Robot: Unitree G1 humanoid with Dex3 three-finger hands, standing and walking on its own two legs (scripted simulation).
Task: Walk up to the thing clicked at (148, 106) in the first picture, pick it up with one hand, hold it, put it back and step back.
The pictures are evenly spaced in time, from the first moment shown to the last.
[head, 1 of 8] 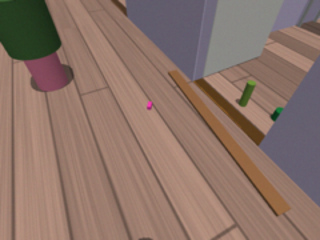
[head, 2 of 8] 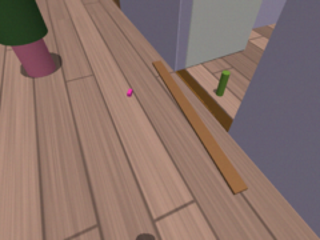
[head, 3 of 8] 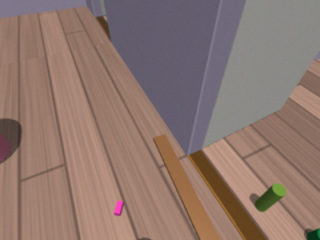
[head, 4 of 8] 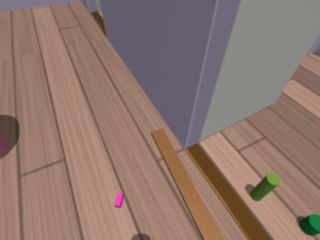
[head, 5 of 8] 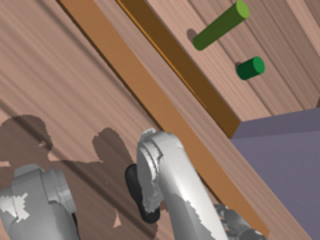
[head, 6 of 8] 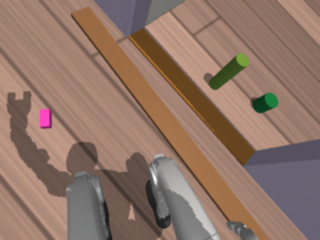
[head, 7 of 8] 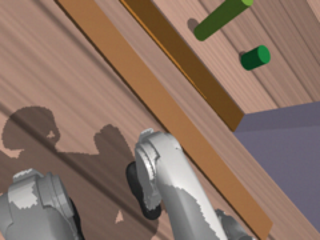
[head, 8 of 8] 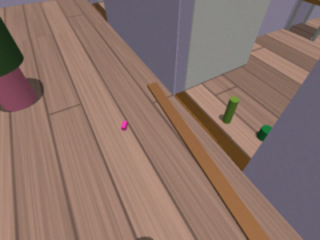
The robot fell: no
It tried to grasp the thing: no
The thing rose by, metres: 0.00
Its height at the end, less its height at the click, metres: +0.00
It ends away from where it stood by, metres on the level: 0.00
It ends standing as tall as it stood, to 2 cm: yes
